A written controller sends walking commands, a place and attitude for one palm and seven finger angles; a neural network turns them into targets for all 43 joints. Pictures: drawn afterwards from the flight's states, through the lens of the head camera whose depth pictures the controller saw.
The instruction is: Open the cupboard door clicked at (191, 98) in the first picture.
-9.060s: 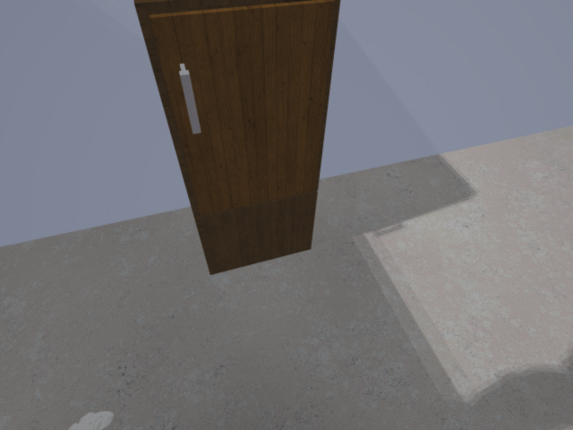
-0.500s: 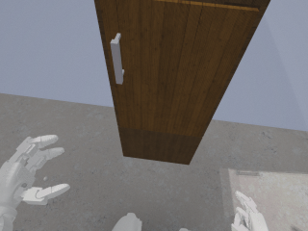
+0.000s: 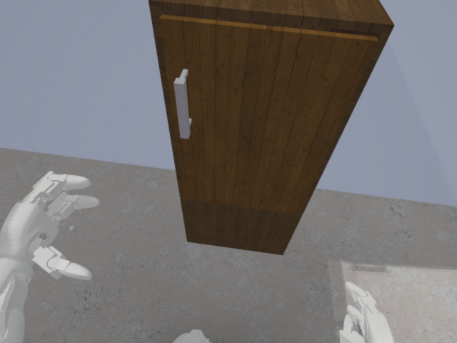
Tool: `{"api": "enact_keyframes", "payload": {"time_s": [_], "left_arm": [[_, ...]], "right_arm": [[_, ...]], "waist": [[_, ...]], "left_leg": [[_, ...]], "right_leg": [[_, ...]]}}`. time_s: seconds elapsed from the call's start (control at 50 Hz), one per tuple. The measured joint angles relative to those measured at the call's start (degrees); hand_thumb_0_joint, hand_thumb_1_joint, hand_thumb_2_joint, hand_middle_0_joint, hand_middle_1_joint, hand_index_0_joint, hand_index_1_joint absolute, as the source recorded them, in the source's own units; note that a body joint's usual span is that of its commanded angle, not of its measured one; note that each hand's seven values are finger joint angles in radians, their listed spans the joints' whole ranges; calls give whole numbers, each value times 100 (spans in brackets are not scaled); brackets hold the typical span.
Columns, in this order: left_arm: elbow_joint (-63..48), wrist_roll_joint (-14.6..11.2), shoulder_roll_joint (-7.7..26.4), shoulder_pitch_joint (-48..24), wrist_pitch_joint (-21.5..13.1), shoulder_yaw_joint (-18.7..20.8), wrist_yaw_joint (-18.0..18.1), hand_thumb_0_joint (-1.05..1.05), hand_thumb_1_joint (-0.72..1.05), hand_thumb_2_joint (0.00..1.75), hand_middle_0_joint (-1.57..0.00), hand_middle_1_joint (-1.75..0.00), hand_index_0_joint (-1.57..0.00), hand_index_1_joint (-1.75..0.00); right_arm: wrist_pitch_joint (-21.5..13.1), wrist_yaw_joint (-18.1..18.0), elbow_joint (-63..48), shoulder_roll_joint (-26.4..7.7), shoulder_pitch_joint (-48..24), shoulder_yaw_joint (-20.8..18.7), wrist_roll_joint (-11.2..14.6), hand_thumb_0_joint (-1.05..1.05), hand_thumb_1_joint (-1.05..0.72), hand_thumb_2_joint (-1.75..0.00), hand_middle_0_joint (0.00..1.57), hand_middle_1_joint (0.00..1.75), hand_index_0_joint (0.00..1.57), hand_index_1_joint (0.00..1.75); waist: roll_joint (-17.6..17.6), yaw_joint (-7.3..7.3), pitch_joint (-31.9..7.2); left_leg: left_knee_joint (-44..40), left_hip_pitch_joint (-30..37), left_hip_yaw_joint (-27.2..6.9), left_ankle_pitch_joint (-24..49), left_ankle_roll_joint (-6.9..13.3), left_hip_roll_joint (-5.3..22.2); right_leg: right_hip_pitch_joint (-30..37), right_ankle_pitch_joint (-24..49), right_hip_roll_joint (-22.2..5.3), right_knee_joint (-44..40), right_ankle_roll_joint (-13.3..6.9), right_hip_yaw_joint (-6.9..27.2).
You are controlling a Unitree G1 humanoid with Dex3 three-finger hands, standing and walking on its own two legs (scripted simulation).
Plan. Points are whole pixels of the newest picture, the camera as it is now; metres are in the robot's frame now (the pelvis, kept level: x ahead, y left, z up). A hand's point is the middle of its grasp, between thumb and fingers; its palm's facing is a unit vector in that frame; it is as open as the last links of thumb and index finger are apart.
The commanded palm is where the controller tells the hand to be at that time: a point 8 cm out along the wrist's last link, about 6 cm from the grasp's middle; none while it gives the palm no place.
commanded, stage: raise the hand with hooked fingers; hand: left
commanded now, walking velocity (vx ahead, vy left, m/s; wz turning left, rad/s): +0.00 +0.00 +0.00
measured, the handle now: (184, 105) +0.58 +0.15 +0.09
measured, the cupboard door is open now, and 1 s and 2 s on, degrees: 0 0 0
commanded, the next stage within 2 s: move the hooked fingers beside the handle in 0.68 s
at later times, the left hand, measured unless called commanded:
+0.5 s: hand (76, 205) +0.30 +0.27 +0.09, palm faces -0.02 -1.00 -0.03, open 14.0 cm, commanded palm +0.27 +0.32 +0.10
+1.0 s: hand (88, 195) +0.32 +0.26 +0.10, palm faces -0.02 -1.00 -0.01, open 14.0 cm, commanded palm +0.31 +0.31 +0.10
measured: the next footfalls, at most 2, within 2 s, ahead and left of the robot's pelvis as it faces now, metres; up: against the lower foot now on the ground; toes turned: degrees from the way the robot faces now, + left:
none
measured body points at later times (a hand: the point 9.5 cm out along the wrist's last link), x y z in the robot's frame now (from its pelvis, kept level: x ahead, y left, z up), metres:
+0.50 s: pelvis +0.01 +0.00 +0.01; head +0.04 +0.01 +0.46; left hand +0.29 +0.33 +0.10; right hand +0.16 -0.25 -0.06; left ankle +0.05 +0.08 -0.69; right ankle -0.01 -0.12 -0.69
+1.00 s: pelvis +0.00 -0.01 +0.01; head +0.03 +0.00 +0.46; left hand +0.31 +0.31 +0.10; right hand +0.16 -0.26 -0.07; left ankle +0.05 +0.08 -0.69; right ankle -0.01 -0.12 -0.69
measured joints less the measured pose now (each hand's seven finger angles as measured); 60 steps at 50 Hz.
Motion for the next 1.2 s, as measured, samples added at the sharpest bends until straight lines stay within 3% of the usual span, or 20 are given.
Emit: {"api": "enact_keyframes", "payload": {"time_s": [0.26,0.84,1.0,1.2], "left_arm": [[701,52,215,-789,225,148,-184,-1,-50,31,-30,-120,-30,-120],[879,64,109,-780,92,154,-219,-1,-50,30,-30,-120,-30,-120],[1527,238,153,-1564,38,-10,-145,-2,-50,30,-30,-120,-30,-120],[2430,439,369,-2464,-44,62,-72,-2,-50,30,-30,-120,-30,-120]], "right_arm": [[157,-48,82,-68,90,-5,25,1,-90,-90,20,30,21,30],[277,-21,54,-71,58,-43,26,1,-90,-90,20,30,21,30],[324,-104,177,-117,20,-26,32,1,-90,-90,20,30,21,30],[524,-47,227,-103,171,-29,29,1,-90,-90,20,30,21,30]], "waist": [[-39,-31,75],[-11,-28,44],[-36,-39,118],[-95,-244,117]], "left_leg": [[-347,302,39,126,12,-20],[-444,373,35,144,-50,-1],[-356,227,-38,170,-76,-10],[-310,33,53,140,-86,56]], "right_leg": [[283,139,-21,-338,14,49],[317,128,1,-370,-44,53],[189,118,-1,-269,-71,-25],[-59,118,51,-194,-83,72]]}}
